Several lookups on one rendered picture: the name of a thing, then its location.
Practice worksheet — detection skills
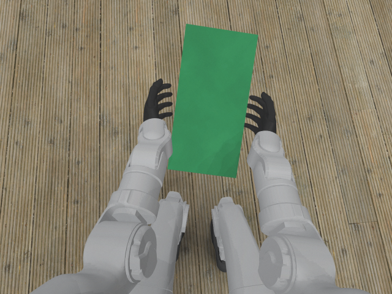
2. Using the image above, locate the robot right hand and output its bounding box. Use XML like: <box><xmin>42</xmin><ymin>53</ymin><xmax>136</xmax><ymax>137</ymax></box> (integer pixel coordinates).
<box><xmin>244</xmin><ymin>92</ymin><xmax>276</xmax><ymax>135</ymax></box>

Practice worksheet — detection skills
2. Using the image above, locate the right robot forearm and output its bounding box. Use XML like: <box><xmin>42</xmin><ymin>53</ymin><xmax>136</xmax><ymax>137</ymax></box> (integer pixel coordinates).
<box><xmin>247</xmin><ymin>130</ymin><xmax>336</xmax><ymax>278</ymax></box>

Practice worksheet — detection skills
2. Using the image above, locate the left robot upper arm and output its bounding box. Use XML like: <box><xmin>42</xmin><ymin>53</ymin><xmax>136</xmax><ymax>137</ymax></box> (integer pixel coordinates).
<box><xmin>29</xmin><ymin>220</ymin><xmax>157</xmax><ymax>294</ymax></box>

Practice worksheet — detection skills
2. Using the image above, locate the left robot thigh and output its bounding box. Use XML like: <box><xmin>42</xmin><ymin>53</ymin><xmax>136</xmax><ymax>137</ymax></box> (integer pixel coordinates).
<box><xmin>129</xmin><ymin>197</ymin><xmax>189</xmax><ymax>294</ymax></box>

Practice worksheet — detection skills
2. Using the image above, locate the right robot upper arm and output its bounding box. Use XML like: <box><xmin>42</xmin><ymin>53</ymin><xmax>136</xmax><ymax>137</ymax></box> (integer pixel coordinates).
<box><xmin>258</xmin><ymin>233</ymin><xmax>371</xmax><ymax>294</ymax></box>

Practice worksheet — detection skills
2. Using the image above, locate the robot left hand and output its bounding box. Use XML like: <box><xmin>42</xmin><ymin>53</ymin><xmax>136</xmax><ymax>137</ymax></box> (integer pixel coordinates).
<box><xmin>143</xmin><ymin>78</ymin><xmax>173</xmax><ymax>122</ymax></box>

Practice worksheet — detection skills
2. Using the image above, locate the right robot shin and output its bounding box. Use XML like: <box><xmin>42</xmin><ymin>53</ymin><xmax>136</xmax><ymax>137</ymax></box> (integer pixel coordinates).
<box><xmin>216</xmin><ymin>197</ymin><xmax>243</xmax><ymax>260</ymax></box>

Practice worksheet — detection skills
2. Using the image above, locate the left robot forearm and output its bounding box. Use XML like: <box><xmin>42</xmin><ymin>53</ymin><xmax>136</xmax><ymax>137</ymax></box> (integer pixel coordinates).
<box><xmin>83</xmin><ymin>118</ymin><xmax>173</xmax><ymax>260</ymax></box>

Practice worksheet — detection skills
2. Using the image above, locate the carton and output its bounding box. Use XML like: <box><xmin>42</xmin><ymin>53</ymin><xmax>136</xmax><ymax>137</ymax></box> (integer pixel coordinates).
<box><xmin>167</xmin><ymin>24</ymin><xmax>258</xmax><ymax>178</ymax></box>

